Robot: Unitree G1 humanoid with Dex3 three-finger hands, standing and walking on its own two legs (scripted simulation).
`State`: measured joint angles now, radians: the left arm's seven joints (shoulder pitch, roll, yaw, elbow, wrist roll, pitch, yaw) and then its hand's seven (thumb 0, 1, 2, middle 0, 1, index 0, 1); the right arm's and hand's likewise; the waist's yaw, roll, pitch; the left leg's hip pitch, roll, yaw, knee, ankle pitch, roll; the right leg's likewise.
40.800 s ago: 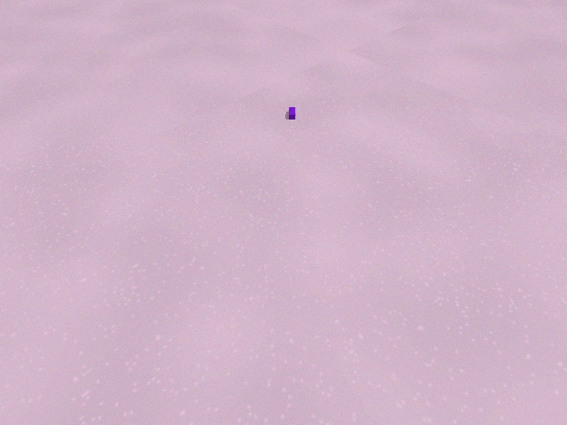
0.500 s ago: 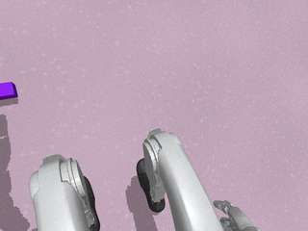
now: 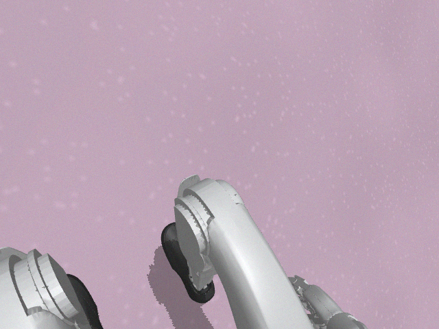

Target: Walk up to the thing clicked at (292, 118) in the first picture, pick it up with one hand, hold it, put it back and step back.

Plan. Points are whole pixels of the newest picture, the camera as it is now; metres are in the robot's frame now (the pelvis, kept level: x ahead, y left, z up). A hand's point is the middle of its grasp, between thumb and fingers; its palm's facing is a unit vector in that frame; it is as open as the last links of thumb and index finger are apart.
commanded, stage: rest palm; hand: left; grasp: from above
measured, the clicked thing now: out of the picture +0.48 +0.39 -0.30
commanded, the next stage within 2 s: none
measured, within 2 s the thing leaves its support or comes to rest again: neither
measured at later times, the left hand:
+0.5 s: hand out of the picture +0.44 +0.37 -0.23, palm faces -0.47 -0.13 -0.87, open 14.4 cm
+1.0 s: hand out of the picture +0.46 +0.38 -0.25, palm faces -0.49 -0.13 -0.86, open 14.3 cm
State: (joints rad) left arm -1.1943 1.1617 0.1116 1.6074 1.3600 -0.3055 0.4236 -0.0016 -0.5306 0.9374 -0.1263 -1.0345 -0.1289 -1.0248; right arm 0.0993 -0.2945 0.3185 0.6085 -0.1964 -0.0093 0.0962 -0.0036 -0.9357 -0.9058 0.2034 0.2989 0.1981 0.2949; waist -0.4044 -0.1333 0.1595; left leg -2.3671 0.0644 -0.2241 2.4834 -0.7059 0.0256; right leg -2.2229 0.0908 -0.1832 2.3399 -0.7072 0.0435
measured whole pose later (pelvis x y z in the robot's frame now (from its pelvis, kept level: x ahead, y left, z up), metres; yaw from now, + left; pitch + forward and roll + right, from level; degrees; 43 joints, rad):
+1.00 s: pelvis -0.01 +0.00 -0.01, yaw -2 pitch +27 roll -16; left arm -1.11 1.21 0.08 1.61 1.26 -0.29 0.40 0.00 -0.56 0.97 -0.09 -1.04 -0.08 -1.05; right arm 0.05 -0.31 0.39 0.59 -0.22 -0.08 0.11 0.00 -0.93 -0.92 0.20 0.30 0.20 0.30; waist -0.38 -0.17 0.22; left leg -2.36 0.07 -0.28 2.54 -0.70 0.02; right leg -2.21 0.11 -0.22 2.36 -0.68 0.05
